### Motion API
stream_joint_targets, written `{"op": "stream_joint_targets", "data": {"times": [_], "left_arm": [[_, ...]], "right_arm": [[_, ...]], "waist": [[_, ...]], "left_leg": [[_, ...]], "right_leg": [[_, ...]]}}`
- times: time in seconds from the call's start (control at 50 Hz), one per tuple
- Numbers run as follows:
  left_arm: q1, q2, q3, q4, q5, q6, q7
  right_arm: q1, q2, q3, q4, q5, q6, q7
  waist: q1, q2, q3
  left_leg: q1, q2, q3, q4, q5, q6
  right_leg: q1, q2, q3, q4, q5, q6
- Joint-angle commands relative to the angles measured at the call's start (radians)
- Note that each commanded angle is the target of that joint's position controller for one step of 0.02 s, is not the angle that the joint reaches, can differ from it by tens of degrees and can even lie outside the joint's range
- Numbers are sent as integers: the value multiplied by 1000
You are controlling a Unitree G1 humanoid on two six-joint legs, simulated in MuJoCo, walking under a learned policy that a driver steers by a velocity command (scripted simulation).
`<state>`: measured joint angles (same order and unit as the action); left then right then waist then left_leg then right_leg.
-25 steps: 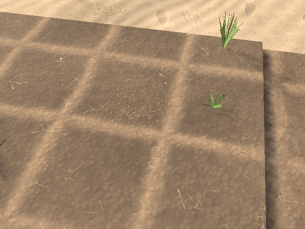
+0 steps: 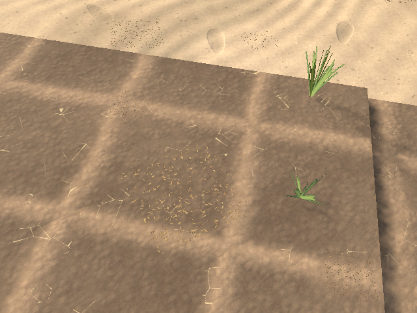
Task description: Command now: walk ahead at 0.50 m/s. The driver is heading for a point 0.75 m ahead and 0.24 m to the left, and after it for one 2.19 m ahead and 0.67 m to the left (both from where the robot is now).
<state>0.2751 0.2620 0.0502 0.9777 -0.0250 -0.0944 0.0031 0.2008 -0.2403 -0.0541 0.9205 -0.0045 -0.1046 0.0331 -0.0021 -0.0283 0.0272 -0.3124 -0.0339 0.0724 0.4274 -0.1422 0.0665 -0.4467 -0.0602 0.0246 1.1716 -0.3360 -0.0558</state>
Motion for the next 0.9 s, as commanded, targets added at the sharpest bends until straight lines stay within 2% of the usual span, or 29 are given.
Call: {"op": "stream_joint_targets", "data": {"times": [0.02,0.06,0.1,0.18,0.26,0.32,0.34,0.36,0.38,0.4,0.42,0.44,0.46,0.48,0.5,0.52,0.56,0.62,0.72,0.78,0.82,0.86,0.88,0.9], "left_arm": [[54,44,20,-40,3,10,7],[-6,49,24,-63,11,20,10],[-86,50,26,-91,19,19,10],[-226,27,17,-131,15,9,-4],[-351,30,10,-175,7,1,-21],[-364,57,15,-198,4,-17,-37],[-334,74,22,-193,4,-22,-38],[-266,99,34,-178,4,-27,-37],[-119,141,58,-134,6,-30,-30],[74,211,79,-97,24,-32,-19],[170,289,99,-71,30,-22,-18],[164,193,70,-78,27,-19,-19],[77,139,53,-90,23,-19,-15],[-3,107,42,-105,23,-20,-14],[-63,77,34,-106,27,-22,-17],[-93,60,29,-102,37,-26,-18],[-109,57,33,-90,38,-30,-17],[-89,93,46,-73,41,-35,-3],[-49,128,56,-64,38,-22,18],[7,151,63,-54,27,-8,24],[35,162,69,-47,17,7,23],[28,182,76,-50,8,21,22],[14,197,80,-56,3,26,23],[0,212,84,-62,-1,34,25]], "right_arm": [[28,-92,-16,-26,-4,-15,-1],[60,-124,-23,-11,-2,-15,-12],[94,-134,-26,2,-1,-9,-25],[150,-142,-24,21,9,0,-39],[234,-144,-28,60,19,15,-42],[235,-161,-38,67,25,31,-50],[222,-171,-43,62,26,35,-52],[196,-179,-46,54,26,38,-52],[178,-160,-38,45,22,41,-51],[166,-119,-21,16,10,40,-49],[301,17,14,8,17,24,-45],[273,-62,-3,19,36,8,-43],[190,-132,-25,-10,57,2,-44],[138,-131,-27,-23,56,5,-49],[112,-120,-34,-28,43,12,-54],[133,-99,-39,-25,39,26,-54],[152,-53,-38,-29,42,54,-50],[92,-55,-44,-68,32,74,-50],[-51,-43,-36,-119,24,65,-21],[-160,-34,-25,-165,23,63,-1],[-204,-39,-23,-195,25,65,11],[-208,-57,-29,-219,27,67,22],[-184,-75,-38,-224,27,70,23],[-119,-102,-53,-218,28,72,23]], "waist": [[23,102,-57],[22,86,-22],[4,74,-2],[-36,84,24],[-75,77,63],[-48,92,62],[-26,104,43],[17,117,3],[87,107,-89],[156,41,-245],[109,-216,-400],[129,-207,-421],[114,-154,-267],[85,-85,-177],[56,-52,-107],[20,-83,-81],[-6,-84,-46],[-13,-40,-5],[23,-18,31],[64,-1,68],[74,-6,83],[53,-26,71],[29,-45,41],[-14,-62,-8]], "left_leg": [[143,259,-272,-274,128,164],[138,259,-234,-301,181,175],[166,253,-206,-312,206,168],[185,216,-130,-324,188,132],[283,249,-148,-288,172,132],[354,290,-195,-214,218,119],[357,295,-208,-182,263,111],[345,283,-205,-113,382,98],[296,227,-173,45,475,71],[108,157,-125,329,300,32],[-295,-9,-65,704,-221,-43],[-388,11,-206,854,-441,-37],[-459,62,-205,900,-377,-24],[-438,115,-178,877,-289,-19],[-396,146,-171,826,-224,-18],[-332,175,-180,788,-180,-14],[-290,190,-169,758,-144,-15],[-365,197,-181,681,-36,-28],[-380,176,-122,414,172,-38],[-399,164,-68,306,171,-28],[-414,153,-43,261,115,-11],[-370,121,-5,233,25,17],[-305,87,26,231,-25,35],[-205,44,57,229,-69,57]], "right_leg": [[-135,-90,39,-37,81,4],[-197,-98,32,-119,151,25],[-259,-99,28,-236,252,43],[-223,-61,-9,-481,433,47],[-231,-31,-16,-603,419,40],[-195,-15,3,-673,335,19],[-133,-1,-4,-684,303,11],[-18,25,-25,-698,278,-2],[194,42,-41,-707,283,-27],[511,-99,97,-659,289,-86],[883,-354,528,-737,121,-228],[856,-362,673,-841,26,-219],[726,-335,518,-860,13,-168],[575,-304,391,-888,65,-140],[439,-268,293,-931,118,-124],[353,-239,211,-966,153,-110],[273,-219,108,-1019,200,-115],[269,-223,9,-1053,287,-128],[327,-200,-141,-1065,349,-105],[408,-224,-188,-1051,361,-100],[483,-244,-208,-1016,401,-91],[533,-258,-235,-942,580,-73],[545,-258,-251,-874,761,-62],[546,-252,-265,-763,932,-50]]}}
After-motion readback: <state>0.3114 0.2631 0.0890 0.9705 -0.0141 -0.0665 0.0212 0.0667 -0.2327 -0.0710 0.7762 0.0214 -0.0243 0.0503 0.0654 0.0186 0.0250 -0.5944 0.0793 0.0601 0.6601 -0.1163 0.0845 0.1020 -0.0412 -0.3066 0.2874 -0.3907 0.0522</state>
